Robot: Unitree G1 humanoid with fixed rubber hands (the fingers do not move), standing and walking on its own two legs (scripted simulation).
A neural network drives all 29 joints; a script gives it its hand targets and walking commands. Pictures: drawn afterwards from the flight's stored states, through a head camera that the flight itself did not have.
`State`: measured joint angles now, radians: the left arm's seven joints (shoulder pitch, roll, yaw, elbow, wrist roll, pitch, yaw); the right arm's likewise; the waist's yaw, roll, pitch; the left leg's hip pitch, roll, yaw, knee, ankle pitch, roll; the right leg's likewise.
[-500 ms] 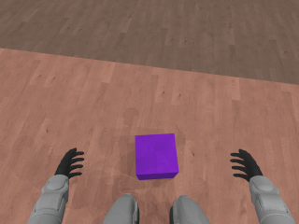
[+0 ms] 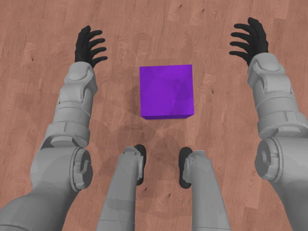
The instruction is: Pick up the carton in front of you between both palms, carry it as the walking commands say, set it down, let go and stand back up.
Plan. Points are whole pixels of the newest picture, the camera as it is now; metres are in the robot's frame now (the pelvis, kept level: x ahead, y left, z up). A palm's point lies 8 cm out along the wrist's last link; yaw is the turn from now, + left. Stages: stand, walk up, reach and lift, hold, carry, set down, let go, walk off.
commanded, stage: reach and lift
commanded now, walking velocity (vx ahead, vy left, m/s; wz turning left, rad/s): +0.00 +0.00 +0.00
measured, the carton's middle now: (165, 95) +0.48 +0.01 -0.51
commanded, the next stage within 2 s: none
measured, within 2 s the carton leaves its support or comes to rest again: leaves its support in 1.76 s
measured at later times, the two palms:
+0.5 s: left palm (111, 86) +0.47 +0.20 -0.31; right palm (222, 83) +0.50 -0.19 -0.31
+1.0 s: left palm (119, 91) +0.48 +0.21 -0.44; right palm (207, 90) +0.50 -0.17 -0.46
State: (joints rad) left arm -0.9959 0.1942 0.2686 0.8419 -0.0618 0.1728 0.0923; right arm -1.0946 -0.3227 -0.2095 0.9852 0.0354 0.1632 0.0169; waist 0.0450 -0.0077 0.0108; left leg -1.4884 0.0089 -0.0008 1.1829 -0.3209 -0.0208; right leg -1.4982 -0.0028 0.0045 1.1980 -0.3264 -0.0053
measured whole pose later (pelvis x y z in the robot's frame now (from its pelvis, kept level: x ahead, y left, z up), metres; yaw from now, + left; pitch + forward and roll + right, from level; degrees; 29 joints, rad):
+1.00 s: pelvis -0.03 +0.00 -0.27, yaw +2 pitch +38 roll +2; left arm -1.35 0.34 0.03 1.13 -0.35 -0.01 0.15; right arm -1.39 -0.42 0.03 1.18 0.28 -0.01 -0.10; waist 0.03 0.03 0.34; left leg -2.30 -0.02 0.00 2.14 -0.50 -0.03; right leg -2.31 -0.02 0.02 2.17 -0.51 0.00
